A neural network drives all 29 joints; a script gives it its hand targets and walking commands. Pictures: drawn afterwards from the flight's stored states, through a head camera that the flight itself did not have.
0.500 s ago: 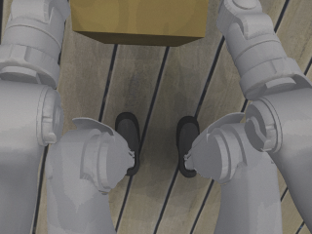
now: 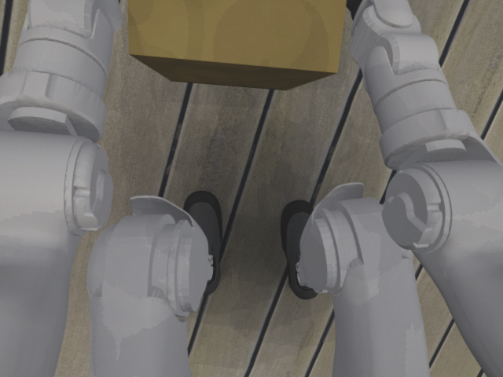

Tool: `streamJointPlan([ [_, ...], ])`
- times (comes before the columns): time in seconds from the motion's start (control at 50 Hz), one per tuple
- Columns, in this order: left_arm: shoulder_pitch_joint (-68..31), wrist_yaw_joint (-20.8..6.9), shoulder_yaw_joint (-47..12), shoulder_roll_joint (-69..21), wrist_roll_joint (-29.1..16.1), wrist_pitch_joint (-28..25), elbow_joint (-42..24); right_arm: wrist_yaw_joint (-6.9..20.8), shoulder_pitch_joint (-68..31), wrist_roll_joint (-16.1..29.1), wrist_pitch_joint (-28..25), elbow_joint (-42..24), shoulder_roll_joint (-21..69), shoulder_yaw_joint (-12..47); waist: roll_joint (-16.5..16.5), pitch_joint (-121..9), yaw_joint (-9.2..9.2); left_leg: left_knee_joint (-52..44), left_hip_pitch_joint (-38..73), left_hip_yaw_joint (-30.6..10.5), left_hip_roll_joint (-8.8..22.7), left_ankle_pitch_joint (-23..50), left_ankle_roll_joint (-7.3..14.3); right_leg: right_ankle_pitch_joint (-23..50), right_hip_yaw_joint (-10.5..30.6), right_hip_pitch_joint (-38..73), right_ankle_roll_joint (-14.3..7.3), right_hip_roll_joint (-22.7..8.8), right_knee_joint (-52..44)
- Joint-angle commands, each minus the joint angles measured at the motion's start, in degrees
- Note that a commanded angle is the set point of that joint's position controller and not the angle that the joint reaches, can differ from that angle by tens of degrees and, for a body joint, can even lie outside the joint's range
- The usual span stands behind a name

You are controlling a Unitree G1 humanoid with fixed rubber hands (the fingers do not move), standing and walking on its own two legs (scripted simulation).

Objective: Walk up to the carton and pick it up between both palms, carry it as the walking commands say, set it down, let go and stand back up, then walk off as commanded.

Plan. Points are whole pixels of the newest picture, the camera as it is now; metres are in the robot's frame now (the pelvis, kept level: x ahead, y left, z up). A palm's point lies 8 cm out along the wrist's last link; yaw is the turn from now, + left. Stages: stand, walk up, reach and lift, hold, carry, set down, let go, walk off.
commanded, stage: reach and lift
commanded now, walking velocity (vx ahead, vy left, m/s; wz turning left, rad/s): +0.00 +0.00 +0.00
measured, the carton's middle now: out of the picture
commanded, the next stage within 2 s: none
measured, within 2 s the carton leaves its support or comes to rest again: leaves its support in 0.38 s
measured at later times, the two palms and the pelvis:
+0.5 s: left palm out of the picture +0.55 +0.18 -0.14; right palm out of the picture +0.54 -0.11 -0.13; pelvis +0.00 -0.01 +0.01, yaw +0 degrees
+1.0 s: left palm out of the picture +0.56 +0.18 -0.08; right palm out of the picture +0.53 -0.11 -0.07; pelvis +0.00 +0.00 +0.05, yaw +1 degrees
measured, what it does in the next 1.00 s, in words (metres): rises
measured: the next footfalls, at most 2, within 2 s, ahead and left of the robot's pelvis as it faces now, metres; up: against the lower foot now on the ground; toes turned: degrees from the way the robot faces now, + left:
none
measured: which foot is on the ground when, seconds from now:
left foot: down 0.00-1.00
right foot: down 0.00-1.00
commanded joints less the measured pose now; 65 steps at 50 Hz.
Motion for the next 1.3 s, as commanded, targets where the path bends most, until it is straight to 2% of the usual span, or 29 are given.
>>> streamJointPlan([
  [0.0, -19.18, -16.43, -8.22, -58.98, -2.28, 0.58, -10.94, 14.93, -28.78, 2.85, -0.16, -12.20, 52.74, 14.32, 5.83, -61.32, -0.65, -7.14, 41.97, -7.44, -5.91, 21.20, -2.45, 17.91, 1.55, 16.26, 0.48, 3.84, -9.04],
  [0.16, -17.61, -16.91, -8.56, -60.01, -2.16, 1.25, -12.44, 14.96, -29.50, 3.95, 0.46, -15.06, 55.35, 16.42, 5.87, -63.71, 0.07, -6.80, 42.11, -7.59, -5.89, 23.22, -2.09, 18.54, 1.27, 15.21, 0.41, 4.24, -8.26],
  [0.3, -20.74, -15.72, -11.66, -60.79, -3.53, 1.38, -19.74, 13.80, -34.73, 7.74, 0.74, -21.90, 58.32, 21.10, 6.10, -78.38, 2.22, -6.60, 50.27, -6.76, -5.93, 29.63, -2.22, 22.99, 0.44, 20.09, 0.99, 5.01, -8.50],
  [0.38, -23.83, -14.85, -12.63, -60.46, -4.01, 1.84, -23.93, 12.68, -37.87, 9.03, 1.43, -26.29, 58.69, 23.03, 7.11, -86.33, 2.62, -7.18, 54.87, -6.24, -6.04, 31.39, -2.34, 24.10, 0.09, 22.29, 1.06, 5.26, -9.54],
  [0.44, -24.62, -14.58, -11.78, -60.49, -3.21, 2.76, -24.00, 11.88, -39.31, 8.41, 2.29, -27.61, 58.11, 22.76, 7.88, -88.22, 2.27, -8.25, 54.31, -5.40, -6.24, 29.04, -2.52, 22.97, 0.04, 24.04, 0.97, 5.27, -10.90],
  [0.52, -21.57, -15.35, -8.48, -62.64, -0.22, 4.48, -18.84, 11.62, -38.49, 4.53, 3.72, -25.13, 57.32, 19.56, 7.83, -81.98, 0.48, -10.34, 48.19, -4.65, -6.37, 21.88, -2.82, 18.31, 0.33, 23.31, 0.80, 5.04, -13.23],
  [0.6, -19.38, -16.23, -5.73, -64.79, 2.15, 5.94, -15.93, 11.75, -39.34, 1.48, 4.81, -26.11, 56.95, 17.27, 7.14, -80.28, -0.83, -12.29, 45.52, -4.37, -6.68, 18.24, -3.09, 16.14, 0.26, 24.17, 0.91, 4.84, -15.27],
  [0.7, -17.99, -16.34, -4.91, -66.67, 3.78, 7.03, -16.68, 12.01, -40.13, -0.19, 5.94, -29.14, 57.34, 17.28, 6.71, -83.88, -1.25, -14.25, 47.75, -4.44, -7.24, 19.58, -3.36, 17.34, -0.13, 25.52, 1.27, 4.86, -17.01],
  [0.86, -15.63, -15.57, -5.87, -68.34, 5.73, 7.69, -19.99, 13.06, -35.83, -1.07, 7.61, -29.14, 59.85, 18.42, 7.49, -86.99, -0.30, -16.84, 52.90, -5.21, -7.46, 23.89, -3.58, 19.59, -0.01, 24.11, 1.66, 5.02, -18.91],
  [1.06, -14.48, -13.63, -9.67, -71.07, 4.30, 7.99, -25.30, 13.30, -32.12, -0.64, 8.53, -32.21, 61.69, 21.74, 9.06, -95.46, -0.85, -19.32, 61.52, -6.50, -7.69, 30.72, -4.17, 23.20, -0.05, 24.17, 1.96, 5.20, -21.06],
  [1.18, -12.79, -13.09, -9.14, -72.97, 5.26, 8.89, -24.63, 13.67, -29.62, -2.11, 9.52, -31.30, 62.71, 20.97, 9.44, -93.70, -1.65, -22.14, 60.79, -6.84, -7.91, 27.61, -4.39, 21.13, 0.05, 23.43, 1.77, 5.31, -23.62],
  [1.28, -11.80, -13.19, -6.94, -73.97, 7.03, 9.52, -23.18, 14.35, -28.79, -3.57, 10.31, -29.83, 63.84, 19.10, 8.84, -91.23, -1.56, -24.80, 58.84, -6.69, -8.08, 23.36, -4.45, 18.85, 0.12, 24.12, 1.72, 5.27, -25.94],
])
